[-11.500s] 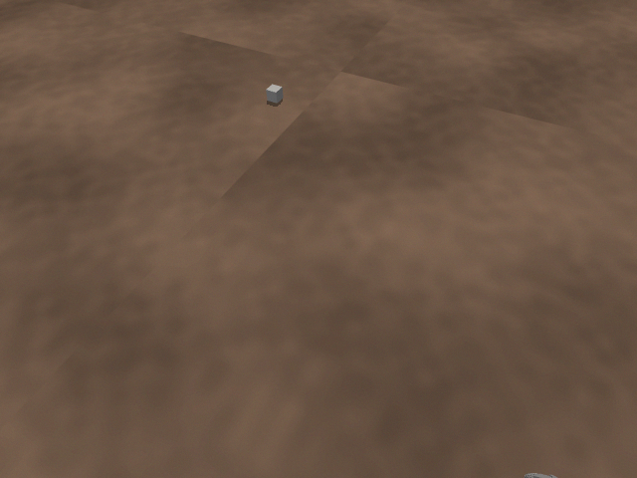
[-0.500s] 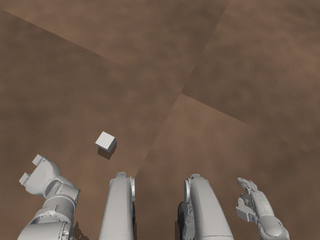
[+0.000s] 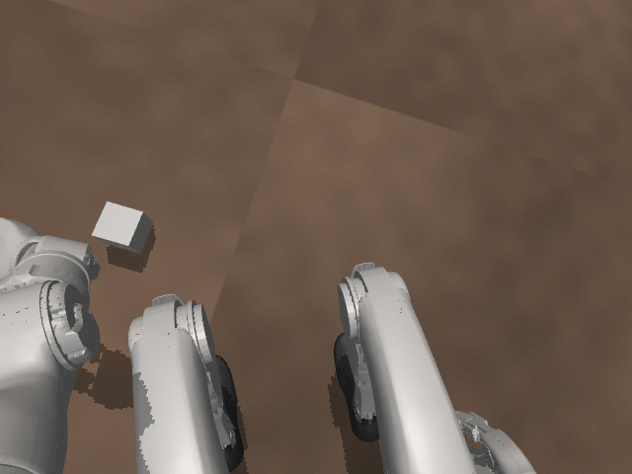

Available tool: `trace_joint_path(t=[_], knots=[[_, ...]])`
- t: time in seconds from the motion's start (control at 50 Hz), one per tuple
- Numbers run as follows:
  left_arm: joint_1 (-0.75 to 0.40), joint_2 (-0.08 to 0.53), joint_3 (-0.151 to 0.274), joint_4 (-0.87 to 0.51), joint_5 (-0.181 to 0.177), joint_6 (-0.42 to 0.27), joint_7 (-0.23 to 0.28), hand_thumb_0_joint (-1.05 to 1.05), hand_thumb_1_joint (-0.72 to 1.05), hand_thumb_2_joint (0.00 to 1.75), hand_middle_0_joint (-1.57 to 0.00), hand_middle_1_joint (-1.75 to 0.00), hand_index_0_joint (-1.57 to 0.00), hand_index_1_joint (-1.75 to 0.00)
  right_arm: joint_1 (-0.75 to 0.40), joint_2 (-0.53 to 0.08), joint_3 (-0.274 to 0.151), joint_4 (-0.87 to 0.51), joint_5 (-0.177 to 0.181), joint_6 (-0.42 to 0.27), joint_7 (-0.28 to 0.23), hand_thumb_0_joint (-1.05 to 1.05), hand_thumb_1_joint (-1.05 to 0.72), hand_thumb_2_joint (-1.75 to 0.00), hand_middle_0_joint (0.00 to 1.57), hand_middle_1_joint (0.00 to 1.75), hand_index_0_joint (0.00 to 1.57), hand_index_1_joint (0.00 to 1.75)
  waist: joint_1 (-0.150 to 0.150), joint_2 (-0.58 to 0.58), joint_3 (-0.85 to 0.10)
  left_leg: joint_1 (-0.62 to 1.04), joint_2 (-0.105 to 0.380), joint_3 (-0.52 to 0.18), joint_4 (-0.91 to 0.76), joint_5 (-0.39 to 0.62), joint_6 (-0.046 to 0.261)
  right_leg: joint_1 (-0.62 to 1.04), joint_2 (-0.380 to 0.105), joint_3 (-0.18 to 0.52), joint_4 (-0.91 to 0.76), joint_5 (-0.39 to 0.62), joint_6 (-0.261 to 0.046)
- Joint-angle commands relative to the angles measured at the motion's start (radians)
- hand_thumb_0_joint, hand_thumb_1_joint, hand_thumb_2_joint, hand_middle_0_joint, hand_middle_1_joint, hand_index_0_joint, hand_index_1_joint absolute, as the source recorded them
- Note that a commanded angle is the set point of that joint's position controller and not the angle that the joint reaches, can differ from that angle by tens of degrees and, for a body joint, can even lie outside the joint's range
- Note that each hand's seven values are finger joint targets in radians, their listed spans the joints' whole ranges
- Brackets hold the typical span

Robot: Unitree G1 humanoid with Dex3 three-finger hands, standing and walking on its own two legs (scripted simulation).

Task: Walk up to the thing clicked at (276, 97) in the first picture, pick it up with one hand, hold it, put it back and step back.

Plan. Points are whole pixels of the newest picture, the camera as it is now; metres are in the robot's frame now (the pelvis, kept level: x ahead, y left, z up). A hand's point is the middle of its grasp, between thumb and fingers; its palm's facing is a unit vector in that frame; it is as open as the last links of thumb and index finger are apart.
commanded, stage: rise first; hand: left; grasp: from above
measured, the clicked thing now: (124, 228) +0.50 +0.29 -0.36
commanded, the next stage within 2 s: none
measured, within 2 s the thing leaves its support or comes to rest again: neither
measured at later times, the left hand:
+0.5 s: hand (73, 243) +0.44 +0.32 -0.21, palm faces -0.08 -0.44 -0.89, open 13.6 cm
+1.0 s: hand (79, 236) +0.46 +0.32 -0.23, palm faces -0.10 -0.43 -0.90, open 14.0 cm
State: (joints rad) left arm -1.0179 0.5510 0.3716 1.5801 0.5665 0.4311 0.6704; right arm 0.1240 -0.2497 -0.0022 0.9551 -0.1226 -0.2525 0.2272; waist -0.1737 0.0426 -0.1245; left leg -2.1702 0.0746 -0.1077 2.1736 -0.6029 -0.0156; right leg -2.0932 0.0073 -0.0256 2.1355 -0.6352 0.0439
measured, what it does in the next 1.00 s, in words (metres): lowers itself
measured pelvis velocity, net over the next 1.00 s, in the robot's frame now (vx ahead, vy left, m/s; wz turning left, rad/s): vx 0.01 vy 0.00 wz -0.07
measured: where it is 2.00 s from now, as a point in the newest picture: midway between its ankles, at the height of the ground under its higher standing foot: (294, 417)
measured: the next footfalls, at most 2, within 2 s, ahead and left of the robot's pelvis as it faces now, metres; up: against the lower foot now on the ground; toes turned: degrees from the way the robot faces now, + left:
none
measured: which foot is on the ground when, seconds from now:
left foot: down 0.00-1.00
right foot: down 0.00-1.00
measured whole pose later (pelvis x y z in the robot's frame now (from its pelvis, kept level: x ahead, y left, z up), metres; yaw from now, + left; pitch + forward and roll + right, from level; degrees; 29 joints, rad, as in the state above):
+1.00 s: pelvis +0.01 +0.00 -0.07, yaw -4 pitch +31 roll -8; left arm -1.17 0.80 0.48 1.70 0.71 0.41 0.64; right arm 0.15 -0.32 0.10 0.88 -0.18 -0.29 0.32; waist -0.26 0.00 0.05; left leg -2.34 0.07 -0.20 2.44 -0.66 -0.04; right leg -2.25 0.04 -0.07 2.36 -0.66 0.05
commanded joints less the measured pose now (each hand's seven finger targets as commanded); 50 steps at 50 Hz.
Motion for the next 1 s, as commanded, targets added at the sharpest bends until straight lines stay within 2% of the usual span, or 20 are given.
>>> trace_joint_path(t=[0.0,0.04,0.06,0.08,0.24,0.32,0.4,0.42,0.46,0.48,0.52,0.56,0.62,0.74,0.76,0.8,0.84,0.9,0.94,0.98], knots=[[-0.341,0.321,0.019,-0.047,0.061,-0.005,0.040,0.00,-0.47,0.95,-0.08,-1.10,-0.11,-1.06,0.150,-0.243,-0.050,-0.051,0.011,-0.031,0.018,0.00,-0.91,-0.91,0.20,0.30,0.20,0.30,-0.002,0.178,-0.614,0.510,-0.026,0.051,-0.216,-0.022,0.007,0.188,0.012,-0.087,-0.231,0.034,-0.056],[-0.371,0.322,0.020,-0.046,0.085,-0.009,0.037,0.00,-0.47,0.95,-0.07,-1.11,-0.11,-1.07,0.175,-0.247,-0.050,-0.042,0.007,-0.033,0.028,0.00,-0.91,-0.91,0.20,0.30,0.20,0.30,-0.018,0.183,-0.612,0.491,-0.025,0.052,-0.191,-0.004,0.008,0.172,0.013,-0.092,-0.204,0.056,-0.056],[-0.373,0.343,0.032,-0.028,0.099,-0.009,0.041,0.00,-0.47,0.95,-0.07,-1.11,-0.11,-1.07,0.185,-0.261,-0.052,-0.040,0.005,-0.035,0.032,0.00,-0.91,-0.91,0.20,0.30,0.20,0.30,-0.014,0.191,-0.620,0.475,-0.025,0.057,-0.180,0.007,0.009,0.180,0.017,-0.093,-0.195,0.064,-0.057],[-0.392,0.339,0.024,-0.030,0.107,-0.011,0.037,0.00,-0.48,0.95,-0.07,-1.12,-0.11,-1.08,0.197,-0.252,-0.046,-0.042,0.005,-0.035,0.038,0.00,-0.91,-0.91,0.20,0.30,0.20,0.30,-0.027,0.187,-0.605,0.466,-0.023,0.059,-0.162,0.022,0.011,0.171,0.018,-0.094,-0.186,0.081,-0.055],[-0.405,0.382,0.048,0.005,0.126,-0.028,0.020,0.00,-0.47,0.93,-0.06,-1.13,-0.11,-1.08,0.258,-0.273,-0.036,-0.033,-0.012,-0.045,0.067,0.00,-0.91,-0.91,0.20,0.30,0.20,0.30,-0.053,0.162,-0.594,0.373,-0.025,0.079,-0.072,0.065,0.023,0.227,0.036,-0.104,-0.158,0.115,-0.048],[-0.420,0.426,0.078,-0.021,0.139,-0.033,0.020,0.00,-0.48,0.94,-0.07,-1.11,-0.11,-1.07,0.274,-0.277,-0.021,-0.033,-0.012,-0.047,0.078,0.00,-0.91,-0.91,0.20,0.30,0.20,0.30,-0.046,0.196,-0.623,0.372,-0.021,0.079,-0.041,0.101,0.022,0.226,0.044,-0.114,-0.122,0.152,-0.050],[-0.419,0.448,0.072,-0.026,0.155,-0.033,0.014,0.00,-0.50,0.95,-0.07,-1.10,-0.10,-1.07,0.254,-0.290,-0.021,-0.043,-0.023,-0.039,0.077,0.00,-0.91,-0.91,0.20,0.30,0.20,0.30,-0.059,0.208,-0.585,0.353,-0.020,0.077,-0.022,0.075,0.027,0.208,0.047,-0.118,-0.110,0.130,-0.052],[-0.420,0.452,0.088,-0.015,0.149,-0.036,0.017,0.00,-0.50,0.95,-0.07,-1.11,-0.10,-1.07,0.254,-0.301,-0.023,-0.040,-0.021,-0.041,0.076,0.00,-0.91,-0.91,0.20,0.30,0.20,0.30,-0.052,0.211,-0.583,0.340,-0.018,0.078,-0.017,0.063,0.025,0.201,0.051,-0.121,-0.107,0.118,-0.053],[-0.432,0.461,0.077,-0.043,0.160,-0.041,0.010,0.00,-0.51,0.96,-0.07,-1.10,-0.10,-1.07,0.269,-0.290,-0.015,-0.043,-0.029,-0.037,0.080,0.00,-0.91,-0.91,0.20,0.30,0.20,0.30,-0.070,0.207,-0.596,0.332,-0.018,0.081,0.003,0.100,0.028,0.240,0.051,-0.119,-0.099,0.160,-0.048],[-0.403,0.460,0.083,-0.007,0.159,-0.036,0.012,0.00,-0.51,0.96,-0.07,-1.10,-0.10,-1.07,0.252,-0.303,-0.015,-0.044,-0.025,-0.035,0.080,0.00,-0.91,-0.91,0.20,0.30,0.20,0.30,-0.057,0.199,-0.577,0.322,-0.016,0.074,0.002,0.081,0.029,0.214,0.054,-0.125,-0.093,0.139,-0.050],[-0.422,0.468,0.088,-0.045,0.160,-0.039,0.010,0.00,-0.51,0.96,-0.07,-1.09,-0.09,-1.06,0.269,-0.301,-0.014,-0.041,-0.032,-0.036,0.078,0.00,-0.91,-0.90,0.20,0.30,0.20,0.30,-0.069,0.229,-0.597,0.358,-0.014,0.069,0.005,0.104,0.024,0.206,0.053,-0.131,-0.081,0.162,-0.052],[-0.401,0.454,0.086,-0.001,0.158,-0.032,0.015,0.00,-0.52,0.97,-0.07,-1.08,-0.09,-1.06,0.258,-0.306,-0.008,-0.048,-0.033,-0.034,0.082,0.00,-0.91,-0.91,0.20,0.30,0.20,0.30,-0.063,0.215,-0.573,0.331,-0.013,0.064,0.007,0.082,0.025,0.209,0.057,-0.135,-0.080,0.146,-0.052],[-0.413,0.461,0.075,-0.017,0.162,-0.035,0.009,0.00,-0.54,0.99,-0.08,-1.07,-0.09,-1.06,0.261,-0.308,-0.003,-0.042,-0.038,-0.036,0.082,0.00,-0.91,-0.91,0.20,0.30,0.20,0.30,-0.084,0.234,-0.544,0.337,-0.013,0.051,0.008,0.082,0.023,0.167,0.053,-0.145,-0.058,0.143,-0.056],[-0.418,0.474,0.066,-0.007,0.162,-0.032,0.004,0.00,-0.53,0.98,-0.08,-1.07,-0.09,-1.06,0.256,-0.320,0.015,-0.052,-0.043,-0.036,0.087,0.00,-0.91,-0.90,0.20,0.30,0.20,0.30,-0.088,0.243,-0.530,0.338,-0.010,0.045,0.025,0.106,0.023,0.170,0.058,-0.150,-0.043,0.165,-0.058],[-0.454,0.498,0.079,-0.056,0.161,-0.039,0.006,0.00,-0.53,0.99,-0.08,-1.06,-0.09,-1.05,0.285,-0.310,0.023,-0.038,-0.052,-0.038,0.089,0.00,-0.91,-0.90,0.20,0.30,0.20,0.30,-0.106,0.248,-0.549,0.335,-0.011,0.046,0.033,0.128,0.024,0.195,0.056,-0.150,-0.043,0.193,-0.054],[-0.403,0.480,0.082,0.027,0.155,-0.030,0.010,0.00,-0.54,0.98,-0.08,-1.06,-0.09,-1.05,0.262,-0.329,0.022,-0.055,-0.044,-0.037,0.091,0.00,-0.91,-0.91,0.20,0.30,0.20,0.30,-0.092,0.220,-0.528,0.305,-0.011,0.046,0.039,0.101,0.027,0.194,0.060,-0.150,-0.047,0.167,-0.054],[-0.426,0.508,0.097,-0.004,0.154,-0.036,0.014,0.00,-0.55,0.99,-0.09,-1.04,-0.09,-1.05,0.281,-0.328,0.030,-0.050,-0.047,-0.038,0.094,0.00,-0.91,-0.91,0.20,0.30,0.20,0.30,-0.091,0.245,-0.555,0.334,-0.007,0.039,0.033,0.123,0.019,0.209,0.060,-0.157,-0.034,0.186,-0.057],[-0.445,0.509,0.066,-0.005,0.168,-0.028,0.005,0.00,-0.55,1.00,-0.09,-1.04,-0.09,-1.05,0.266,-0.333,0.036,-0.061,-0.051,-0.039,0.095,0.00,-0.91,-0.90,0.20,0.30,0.20,0.30,-0.102,0.262,-0.529,0.334,-0.010,0.036,0.034,0.095,0.023,0.187,0.063,-0.158,-0.033,0.161,-0.059],[-0.446,0.528,0.069,-0.010,0.176,-0.031,0.006,0.00,-0.55,1.00,-0.10,-1.02,-0.09,-1.03,0.262,-0.338,0.038,-0.064,-0.048,-0.040,0.095,0.00,-0.91,-0.90,0.20,0.30,0.20,0.30,-0.108,0.249,-0.516,0.303,-0.012,0.038,0.044,0.070,0.030,0.186,0.065,-0.154,-0.044,0.139,-0.056],[-0.429,0.539,0.083,-0.008,0.180,-0.032,0.014,0.00,-0.54,0.99,-0.10,-1.02,-0.10,-1.03,0.274,-0.337,0.044,-0.059,-0.051,-0.042,0.097,0.00,-0.91,-0.90,0.20,0.30,0.20,0.30,-0.106,0.255,-0.528,0.321,-0.010,0.036,0.047,0.097,0.024,0.195,0.065,-0.159,-0.037,0.162,-0.058]])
